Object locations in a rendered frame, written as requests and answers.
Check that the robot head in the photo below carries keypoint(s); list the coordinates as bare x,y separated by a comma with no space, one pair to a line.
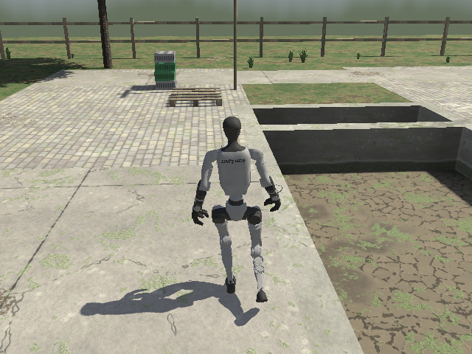
231,128

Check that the robot right hand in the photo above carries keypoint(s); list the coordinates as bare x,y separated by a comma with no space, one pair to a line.
277,204

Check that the robot left forearm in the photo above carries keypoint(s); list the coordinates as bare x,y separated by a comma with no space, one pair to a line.
199,198

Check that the robot left hand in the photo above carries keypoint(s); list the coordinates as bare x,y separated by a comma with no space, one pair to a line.
200,214

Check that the left robot upper arm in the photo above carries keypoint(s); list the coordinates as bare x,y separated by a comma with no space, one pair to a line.
206,170

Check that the robot left thigh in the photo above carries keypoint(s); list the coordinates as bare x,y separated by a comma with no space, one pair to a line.
219,218

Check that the right robot upper arm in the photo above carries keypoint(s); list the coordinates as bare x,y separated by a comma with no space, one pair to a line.
256,154

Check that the robot right forearm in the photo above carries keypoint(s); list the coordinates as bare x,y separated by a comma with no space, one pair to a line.
272,191

